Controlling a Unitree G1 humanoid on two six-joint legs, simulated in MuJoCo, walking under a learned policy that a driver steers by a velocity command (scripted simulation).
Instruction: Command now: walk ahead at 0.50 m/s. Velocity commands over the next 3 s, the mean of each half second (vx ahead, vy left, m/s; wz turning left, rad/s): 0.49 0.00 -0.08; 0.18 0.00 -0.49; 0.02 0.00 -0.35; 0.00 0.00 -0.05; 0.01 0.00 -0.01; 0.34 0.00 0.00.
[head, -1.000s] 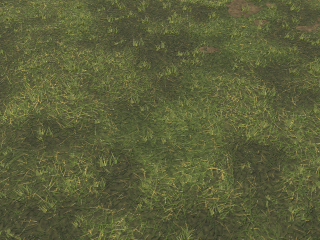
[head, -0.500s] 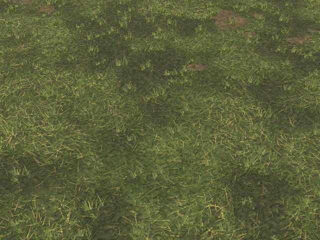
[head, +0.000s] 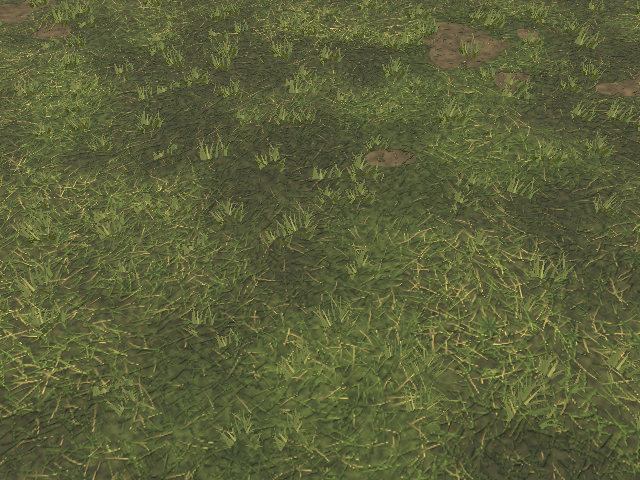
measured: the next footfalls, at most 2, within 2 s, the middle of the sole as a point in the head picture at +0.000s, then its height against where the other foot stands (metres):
left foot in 0.34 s outside the picture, level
right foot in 0.82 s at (383, 465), level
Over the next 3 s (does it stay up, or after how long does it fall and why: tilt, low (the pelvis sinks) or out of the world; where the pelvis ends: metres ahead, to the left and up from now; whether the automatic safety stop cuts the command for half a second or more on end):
stays up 0.63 -0.04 0.01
